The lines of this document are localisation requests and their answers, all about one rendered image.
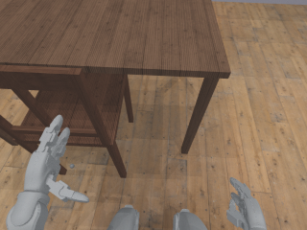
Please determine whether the chair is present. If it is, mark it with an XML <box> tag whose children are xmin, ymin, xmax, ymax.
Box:
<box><xmin>0</xmin><ymin>64</ymin><xmax>134</xmax><ymax>178</ymax></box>

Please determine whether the table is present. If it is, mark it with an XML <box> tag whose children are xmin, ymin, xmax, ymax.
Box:
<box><xmin>0</xmin><ymin>0</ymin><xmax>231</xmax><ymax>154</ymax></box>

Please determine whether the right robot hand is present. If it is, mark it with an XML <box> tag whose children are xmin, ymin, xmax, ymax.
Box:
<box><xmin>226</xmin><ymin>177</ymin><xmax>267</xmax><ymax>230</ymax></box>

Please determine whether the robot thigh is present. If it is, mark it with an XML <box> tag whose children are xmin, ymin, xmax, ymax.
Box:
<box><xmin>107</xmin><ymin>207</ymin><xmax>140</xmax><ymax>230</ymax></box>
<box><xmin>173</xmin><ymin>212</ymin><xmax>207</xmax><ymax>230</ymax></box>

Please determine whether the left robot forearm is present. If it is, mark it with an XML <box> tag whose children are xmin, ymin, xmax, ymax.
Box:
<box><xmin>6</xmin><ymin>190</ymin><xmax>51</xmax><ymax>230</ymax></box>

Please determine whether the robot left thigh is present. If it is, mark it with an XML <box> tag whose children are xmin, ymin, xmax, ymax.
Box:
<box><xmin>107</xmin><ymin>207</ymin><xmax>140</xmax><ymax>230</ymax></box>

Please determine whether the robot right thigh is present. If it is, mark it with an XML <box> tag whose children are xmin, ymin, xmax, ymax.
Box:
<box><xmin>173</xmin><ymin>212</ymin><xmax>207</xmax><ymax>230</ymax></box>

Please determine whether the left robot hand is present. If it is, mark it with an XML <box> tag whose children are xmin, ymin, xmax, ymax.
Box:
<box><xmin>24</xmin><ymin>114</ymin><xmax>89</xmax><ymax>203</ymax></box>

